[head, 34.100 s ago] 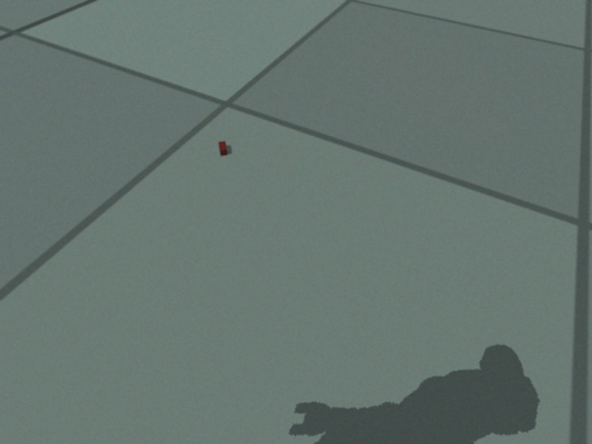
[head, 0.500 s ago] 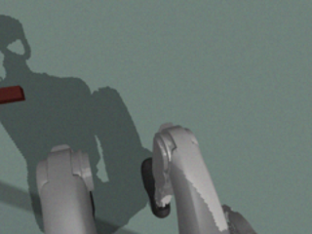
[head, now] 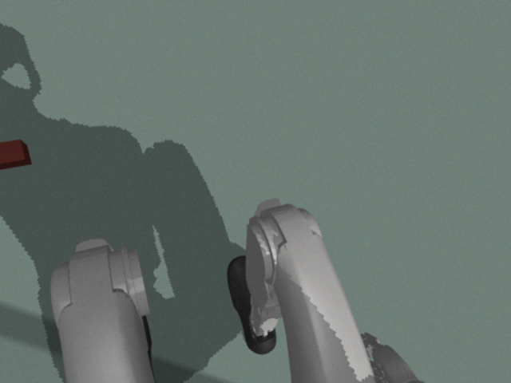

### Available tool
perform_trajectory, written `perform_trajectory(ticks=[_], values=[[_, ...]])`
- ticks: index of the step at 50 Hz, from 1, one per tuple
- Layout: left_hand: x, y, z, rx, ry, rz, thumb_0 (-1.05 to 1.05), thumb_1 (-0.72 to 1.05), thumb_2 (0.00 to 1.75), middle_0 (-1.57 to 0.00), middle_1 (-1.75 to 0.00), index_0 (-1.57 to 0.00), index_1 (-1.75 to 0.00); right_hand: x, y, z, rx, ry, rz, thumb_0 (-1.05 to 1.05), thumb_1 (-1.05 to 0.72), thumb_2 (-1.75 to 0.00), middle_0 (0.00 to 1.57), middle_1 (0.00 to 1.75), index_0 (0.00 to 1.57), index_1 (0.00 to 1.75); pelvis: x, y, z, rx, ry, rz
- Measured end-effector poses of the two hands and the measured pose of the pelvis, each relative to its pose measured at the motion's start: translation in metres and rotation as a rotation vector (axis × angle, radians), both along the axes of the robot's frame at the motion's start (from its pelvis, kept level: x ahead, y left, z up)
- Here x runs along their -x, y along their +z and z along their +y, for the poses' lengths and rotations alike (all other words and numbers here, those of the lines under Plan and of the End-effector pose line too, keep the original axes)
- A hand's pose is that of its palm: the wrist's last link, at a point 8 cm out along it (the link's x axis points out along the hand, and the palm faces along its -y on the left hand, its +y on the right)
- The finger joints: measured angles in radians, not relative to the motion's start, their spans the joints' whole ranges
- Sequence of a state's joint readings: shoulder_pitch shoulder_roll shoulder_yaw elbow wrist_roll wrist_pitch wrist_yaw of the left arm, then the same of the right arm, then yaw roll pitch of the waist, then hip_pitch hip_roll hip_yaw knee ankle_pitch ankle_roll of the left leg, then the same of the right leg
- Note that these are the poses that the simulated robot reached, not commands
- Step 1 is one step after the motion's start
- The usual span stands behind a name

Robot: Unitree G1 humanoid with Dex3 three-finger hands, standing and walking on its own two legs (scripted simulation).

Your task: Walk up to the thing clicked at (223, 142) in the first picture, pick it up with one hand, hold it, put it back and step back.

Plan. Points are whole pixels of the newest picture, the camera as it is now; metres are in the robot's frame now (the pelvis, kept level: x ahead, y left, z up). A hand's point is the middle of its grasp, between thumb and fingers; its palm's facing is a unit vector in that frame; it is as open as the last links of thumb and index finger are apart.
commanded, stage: approach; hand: left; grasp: from above
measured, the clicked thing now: (2, 156) +0.48 +0.31 -0.30
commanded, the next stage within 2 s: close in in 0.74 s
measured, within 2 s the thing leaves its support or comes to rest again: neither
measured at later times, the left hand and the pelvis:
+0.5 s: hand out of the picture +0.49 +0.28 -0.17, palm faces -0.45 -0.06 -0.89, open 11.6 cm; pelvis +0.00 +0.00 +0.01, yaw +1 degrees
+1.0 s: hand out of the picture +0.49 +0.31 -0.19, palm faces -0.44 -0.08 -0.90, open 11.3 cm; pelvis +0.00 +0.01 +0.00, yaw -1 degrees
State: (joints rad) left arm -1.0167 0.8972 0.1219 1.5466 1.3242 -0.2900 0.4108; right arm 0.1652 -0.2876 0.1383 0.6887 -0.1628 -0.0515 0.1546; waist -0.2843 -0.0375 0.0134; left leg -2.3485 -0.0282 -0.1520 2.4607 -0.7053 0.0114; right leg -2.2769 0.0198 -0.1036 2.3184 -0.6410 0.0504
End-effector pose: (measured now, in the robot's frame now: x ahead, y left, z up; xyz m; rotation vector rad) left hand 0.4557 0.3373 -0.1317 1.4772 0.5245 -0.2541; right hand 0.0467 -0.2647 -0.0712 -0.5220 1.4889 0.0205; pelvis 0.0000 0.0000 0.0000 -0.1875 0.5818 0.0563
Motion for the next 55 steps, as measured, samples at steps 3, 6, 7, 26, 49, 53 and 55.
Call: perform_trajectory(ticks=[3,6,7,26,49,53,55], values=[[0.0,-0.001,-0.004,0.001,-0.018,-0.005,0.0,-0.17,0.72,-0.42,-0.69,-0.41,-0.69,0.001,0.0,0.001,-0.002,0.0,0.005,0.0,-0.9,-0.89,0.21,0.3,0.2,0.3,0.0,0.0,0.0,-0.001,0.002,0.0],[-0.005,0.0,-0.012,0.004,-0.044,-0.023,0.0,-0.16,0.71,-0.42,-0.7,-0.42,-0.69,0.002,0.001,0.001,-0.003,0.0,0.005,0.0,-0.9,-0.89,0.21,0.3,0.2,0.3,-0.001,0.0,0.0,-0.004,0.003,0.002],[-0.008,0.002,-0.016,0.004,-0.055,-0.033,0.0,-0.16,0.71,-0.42,-0.7,-0.42,-0.69,0.003,0.001,0.001,-0.003,0.0,0.004,0.0,-0.9,-0.89,0.21,0.3,0.2,0.3,-0.001,0.0,-0.001,-0.005,0.003,0.003],[-0.032,0.017,-0.055,-0.046,0.028,-0.003,0.0,-0.12,0.68,-0.45,-0.66,-0.45,-0.66,0.028,-0.001,0.0,-0.052,-0.08,-0.004,0.0,-0.9,-0.89,0.21,0.3,0.2,0.3,0.002,0.006,-0.005,-0.029,-0.009,0.015],[-0.037,0.003,-0.027,0.001,-0.041,-0.058,0.0,-0.09,0.66,-0.47,-0.65,-0.47,-0.64,-0.004,0.016,0.002,0.044,0.015,-0.028,0.0,-0.9,-0.89,0.21,0.3,0.2,0.3,-0.003,0.001,0.005,0.024,0.0,0.015],[-0.032,-0.006,-0.034,0.002,-0.029,-0.008,0.0,-0.07,0.63,-0.47,-0.64,-0.48,-0.63,0.002,0.016,0.008,0.017,0.0,-0.025,0.0,-0.9,-0.89,0.21,0.3,0.2,0.3,-0.001,0.004,0.006,0.022,0.001,0.019],[-0.029,-0.01,-0.038,0.004,-0.029,0.011,0.0,-0.06,0.62,-0.47,-0.63,-0.49,-0.62,0.006,0.016,0.011,0.004,-0.002,-0.017,0.0,-0.89,-0.89,0.21,0.3,0.2,0.3,0.0,0.005,0.005,0.019,0.0,0.015]])
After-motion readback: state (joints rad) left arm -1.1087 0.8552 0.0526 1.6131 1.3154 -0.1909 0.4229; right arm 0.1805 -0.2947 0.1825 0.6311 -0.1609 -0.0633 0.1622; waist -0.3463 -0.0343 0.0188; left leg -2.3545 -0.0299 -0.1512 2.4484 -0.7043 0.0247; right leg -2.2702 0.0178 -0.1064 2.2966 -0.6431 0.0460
